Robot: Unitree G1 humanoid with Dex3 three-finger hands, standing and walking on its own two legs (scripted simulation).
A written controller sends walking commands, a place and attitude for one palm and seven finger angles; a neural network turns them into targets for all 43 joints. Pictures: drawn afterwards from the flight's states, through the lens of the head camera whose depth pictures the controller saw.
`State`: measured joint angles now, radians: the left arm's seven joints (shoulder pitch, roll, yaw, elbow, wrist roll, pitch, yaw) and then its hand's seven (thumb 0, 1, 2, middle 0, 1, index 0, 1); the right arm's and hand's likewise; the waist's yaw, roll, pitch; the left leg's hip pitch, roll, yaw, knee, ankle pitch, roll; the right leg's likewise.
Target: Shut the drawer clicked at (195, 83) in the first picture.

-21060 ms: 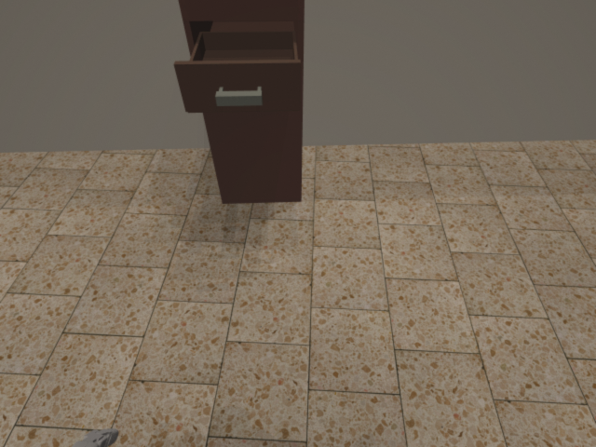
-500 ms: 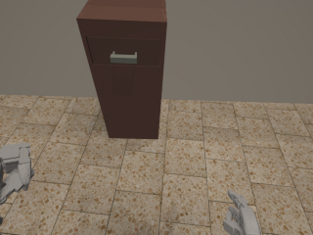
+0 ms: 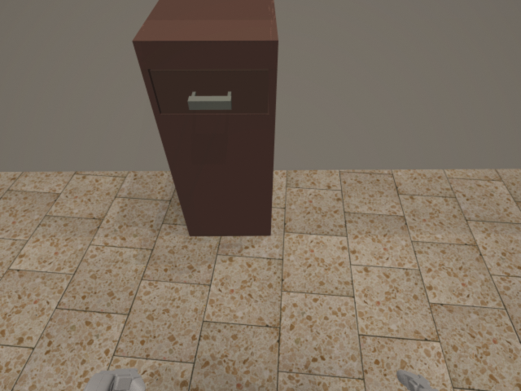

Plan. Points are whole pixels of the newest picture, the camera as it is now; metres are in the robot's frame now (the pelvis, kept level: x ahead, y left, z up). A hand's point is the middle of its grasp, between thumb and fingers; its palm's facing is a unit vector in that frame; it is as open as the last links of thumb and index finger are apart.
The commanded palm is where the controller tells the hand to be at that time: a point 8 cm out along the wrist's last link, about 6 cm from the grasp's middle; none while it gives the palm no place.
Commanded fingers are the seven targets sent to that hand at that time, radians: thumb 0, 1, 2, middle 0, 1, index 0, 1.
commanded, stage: let the arm hang, fingers relaxed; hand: left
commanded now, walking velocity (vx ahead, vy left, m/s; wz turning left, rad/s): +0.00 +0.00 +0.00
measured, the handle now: (211, 98) +0.87 +0.17 -0.02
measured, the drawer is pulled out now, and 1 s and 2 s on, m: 0.00 0.00 0.00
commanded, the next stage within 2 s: look to check the result in 0.88 s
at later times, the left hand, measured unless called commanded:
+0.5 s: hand out of the picture -0.04 +0.19 -0.16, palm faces +0.02 -0.97 -0.24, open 6.6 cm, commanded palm none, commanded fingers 0.00 0.90 0.90 -0.20 -0.30 -0.20 -0.30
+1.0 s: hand out of the picture +0.02 +0.16 -0.16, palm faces +0.02 -0.98 -0.21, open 7.3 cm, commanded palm none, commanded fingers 0.00 0.90 0.90 -0.20 -0.30 -0.20 -0.30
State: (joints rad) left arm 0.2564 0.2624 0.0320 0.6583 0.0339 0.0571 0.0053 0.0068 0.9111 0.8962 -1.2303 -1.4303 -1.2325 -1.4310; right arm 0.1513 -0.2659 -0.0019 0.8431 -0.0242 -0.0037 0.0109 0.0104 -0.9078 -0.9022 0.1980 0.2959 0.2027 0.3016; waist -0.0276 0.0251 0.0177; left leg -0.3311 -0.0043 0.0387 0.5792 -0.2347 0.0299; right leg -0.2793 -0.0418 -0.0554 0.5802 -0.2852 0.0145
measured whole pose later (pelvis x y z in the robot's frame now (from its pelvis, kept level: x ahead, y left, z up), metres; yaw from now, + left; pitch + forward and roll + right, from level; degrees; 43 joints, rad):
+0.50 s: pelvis +0.00 -0.01 +0.01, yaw +0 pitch -2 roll +0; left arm 0.33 0.19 0.01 1.15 0.01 0.01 0.02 0.00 0.91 0.90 -0.33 -0.44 -0.33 -0.45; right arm 0.31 -0.14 -0.01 1.12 -0.02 0.02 -0.02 0.01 -0.91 -0.90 0.20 0.30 0.20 0.30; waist 0.00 0.03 0.06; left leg -0.25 0.00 0.04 0.44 -0.16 0.02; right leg -0.21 -0.03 -0.06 0.45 -0.22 0.00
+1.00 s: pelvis +0.01 -0.02 +0.01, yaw +0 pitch -2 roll +0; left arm 0.24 0.17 0.02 1.13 0.01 0.00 0.02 0.00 0.92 0.90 -0.20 -0.30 -0.20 -0.30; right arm 0.28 -0.15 -0.02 1.13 -0.02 0.01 -0.03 0.00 -0.91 -0.90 0.19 0.30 0.20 0.30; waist -0.01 0.01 0.07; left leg -0.23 0.02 0.03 0.43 -0.17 0.00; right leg -0.18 -0.01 -0.07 0.43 -0.22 -0.02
